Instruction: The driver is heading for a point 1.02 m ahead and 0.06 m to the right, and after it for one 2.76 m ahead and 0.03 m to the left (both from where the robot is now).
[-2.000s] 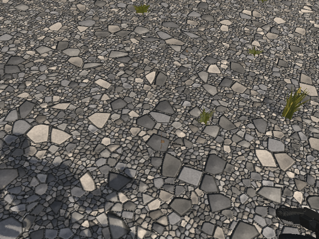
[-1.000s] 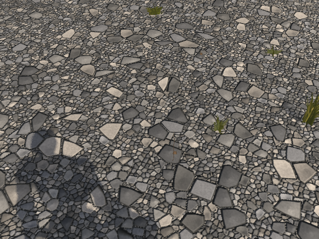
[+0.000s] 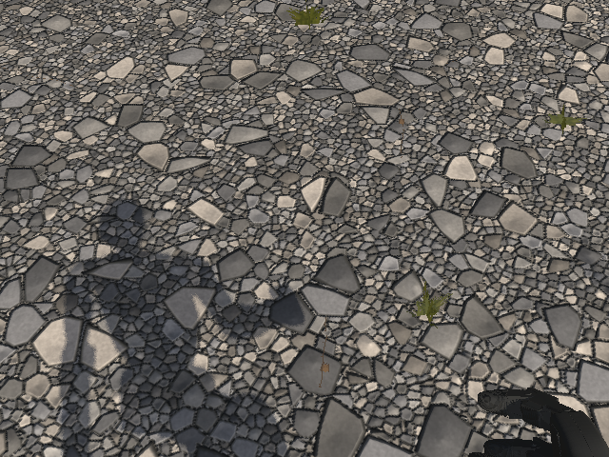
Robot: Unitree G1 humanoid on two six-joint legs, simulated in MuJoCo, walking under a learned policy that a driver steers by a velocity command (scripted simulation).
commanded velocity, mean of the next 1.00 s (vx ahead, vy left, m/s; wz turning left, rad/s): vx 0.94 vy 0.00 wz -0.15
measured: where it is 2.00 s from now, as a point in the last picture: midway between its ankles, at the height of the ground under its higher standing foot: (354, 191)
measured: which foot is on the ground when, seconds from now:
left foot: up 0.00-0.04, down 0.06-0.52, up 0.54-0.96, down 0.98-1.00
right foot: down 0.00-0.06, up 0.08-0.52, down 0.54-0.98, up 1.00-1.00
